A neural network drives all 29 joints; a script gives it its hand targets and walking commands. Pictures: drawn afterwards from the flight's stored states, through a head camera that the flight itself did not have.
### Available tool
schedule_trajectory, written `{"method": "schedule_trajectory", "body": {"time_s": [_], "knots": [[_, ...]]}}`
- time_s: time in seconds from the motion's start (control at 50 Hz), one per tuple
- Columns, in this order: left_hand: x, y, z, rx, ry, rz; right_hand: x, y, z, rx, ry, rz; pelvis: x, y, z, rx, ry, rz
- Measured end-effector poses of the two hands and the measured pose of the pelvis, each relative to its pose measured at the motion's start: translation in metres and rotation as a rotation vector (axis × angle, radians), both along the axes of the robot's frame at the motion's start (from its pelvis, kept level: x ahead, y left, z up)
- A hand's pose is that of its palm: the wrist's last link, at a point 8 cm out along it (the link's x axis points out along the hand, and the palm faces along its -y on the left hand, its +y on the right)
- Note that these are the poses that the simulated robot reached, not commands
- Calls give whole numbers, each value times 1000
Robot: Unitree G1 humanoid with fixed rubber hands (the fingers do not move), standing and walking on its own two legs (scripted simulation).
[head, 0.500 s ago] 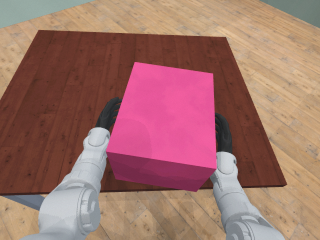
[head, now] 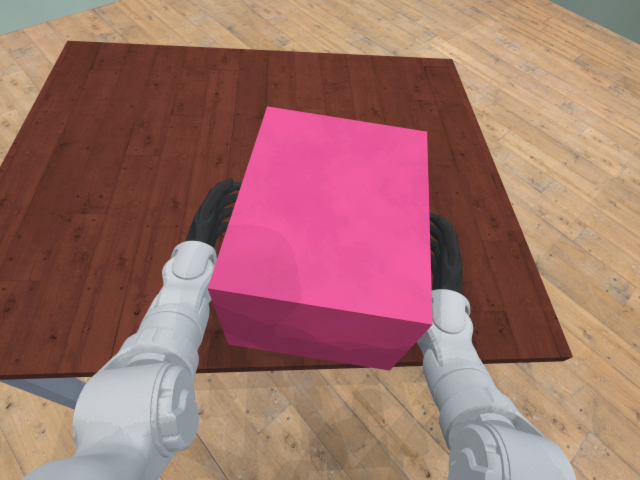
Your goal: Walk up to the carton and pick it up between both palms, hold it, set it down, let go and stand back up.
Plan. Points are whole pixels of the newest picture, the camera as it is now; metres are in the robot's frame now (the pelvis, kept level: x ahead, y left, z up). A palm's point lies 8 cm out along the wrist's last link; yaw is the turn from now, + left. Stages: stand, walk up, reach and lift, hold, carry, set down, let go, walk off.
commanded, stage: set down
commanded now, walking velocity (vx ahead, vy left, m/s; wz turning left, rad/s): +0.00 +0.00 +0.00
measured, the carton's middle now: (328, 237) +0.43 -0.01 +0.01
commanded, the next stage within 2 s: none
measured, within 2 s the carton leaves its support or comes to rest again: neither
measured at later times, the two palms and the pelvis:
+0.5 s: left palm (193, 247) +0.41 +0.17 +0.01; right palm (437, 297) +0.35 -0.15 +0.00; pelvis -0.02 +0.01 -0.01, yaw -1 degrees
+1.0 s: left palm (160, 303) +0.34 +0.20 +0.00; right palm (455, 349) +0.28 -0.16 +0.00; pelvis -0.05 +0.00 -0.01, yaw -1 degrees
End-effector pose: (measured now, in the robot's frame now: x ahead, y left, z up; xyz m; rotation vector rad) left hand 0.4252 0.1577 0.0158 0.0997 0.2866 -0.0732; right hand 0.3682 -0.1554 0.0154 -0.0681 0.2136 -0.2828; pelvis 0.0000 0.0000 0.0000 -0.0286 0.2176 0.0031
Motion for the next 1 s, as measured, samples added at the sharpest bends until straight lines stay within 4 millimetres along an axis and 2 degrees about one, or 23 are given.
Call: {"method": "schedule_trajectory", "body": {"time_s": [0.32, 0.44, 0.54, 0.66, 0.78, 0.88, 1.0], "knots": [[-6, 9, -18, -114, 46, 80, -5, 1, -14, 117, 60, -63, -11, 2, -7, -15, 69, -8], [-11, 12, -11, -111, 31, 74, -13, 8, -12, 119, 54, -46, -16, 5, -9, -20, 63, -9], [-18, 15, -2, -103, 21, 73, -29, 9, -15, 119, 62, -46, -23, 7, -9, -22, 49, -9], [-32, 17, 1, -104, 23, 69, -53, 5, -24, 126, 86, -71, -32, 8, -10, -23, 28, -8], [-55, 20, -9, -115, 54, 78, -76, 1, -31, 137, 115, -90, -40, 7, -11, -21, 3, -7], [-73, 30, -18, -116, 81, 102, -85, -3, -28, 143, 113, -102, -44, 5, -11, -19, -16, -7], [-87, 46, -20, -110, 89, 137, -87, -4, -20, 154, 101, -93, -48, 3, -11, -16, -36, -6]]}}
